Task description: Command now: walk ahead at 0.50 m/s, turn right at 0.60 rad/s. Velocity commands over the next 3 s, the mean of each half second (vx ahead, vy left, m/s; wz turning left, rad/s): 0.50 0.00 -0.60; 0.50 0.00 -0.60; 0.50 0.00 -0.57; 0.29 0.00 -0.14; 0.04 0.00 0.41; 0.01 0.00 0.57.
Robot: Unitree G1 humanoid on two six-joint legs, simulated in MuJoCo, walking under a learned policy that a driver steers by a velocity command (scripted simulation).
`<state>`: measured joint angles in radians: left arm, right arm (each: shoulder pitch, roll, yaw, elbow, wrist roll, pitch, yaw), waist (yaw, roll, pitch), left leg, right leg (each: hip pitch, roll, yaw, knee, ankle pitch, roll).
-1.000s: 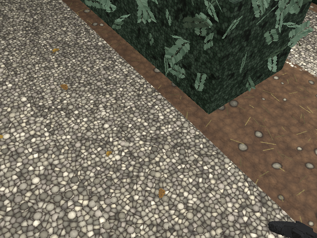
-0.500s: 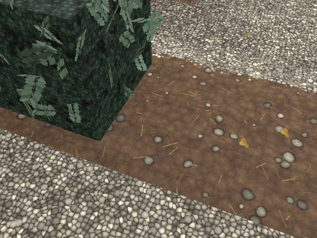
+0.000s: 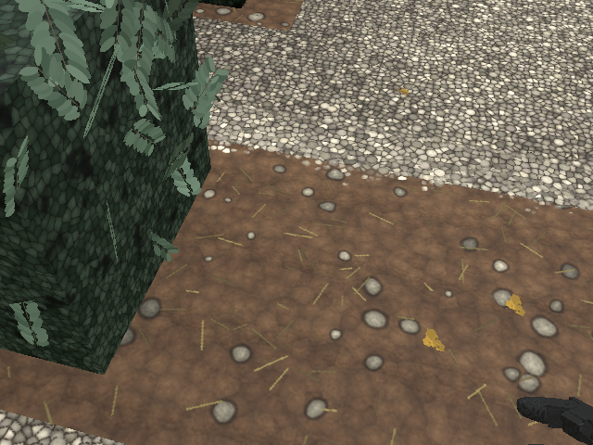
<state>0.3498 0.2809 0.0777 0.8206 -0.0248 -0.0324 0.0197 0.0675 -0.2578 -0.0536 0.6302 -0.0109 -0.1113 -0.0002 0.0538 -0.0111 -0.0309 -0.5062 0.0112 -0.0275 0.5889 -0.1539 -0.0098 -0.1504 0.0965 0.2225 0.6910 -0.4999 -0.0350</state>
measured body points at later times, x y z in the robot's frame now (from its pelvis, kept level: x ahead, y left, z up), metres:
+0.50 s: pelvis +0.25 -0.06 +0.00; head +0.29 -0.08 +0.45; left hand +0.54 +0.11 -0.07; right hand +0.19 -0.35 -0.13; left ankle +0.12 +0.12 -0.70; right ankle +0.33 -0.17 -0.72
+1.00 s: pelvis +0.53 -0.15 +0.00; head +0.55 -0.16 +0.45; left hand +0.71 +0.09 -0.11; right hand +0.60 -0.48 -0.05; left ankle +0.68 -0.11 -0.72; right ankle +0.34 -0.17 -0.69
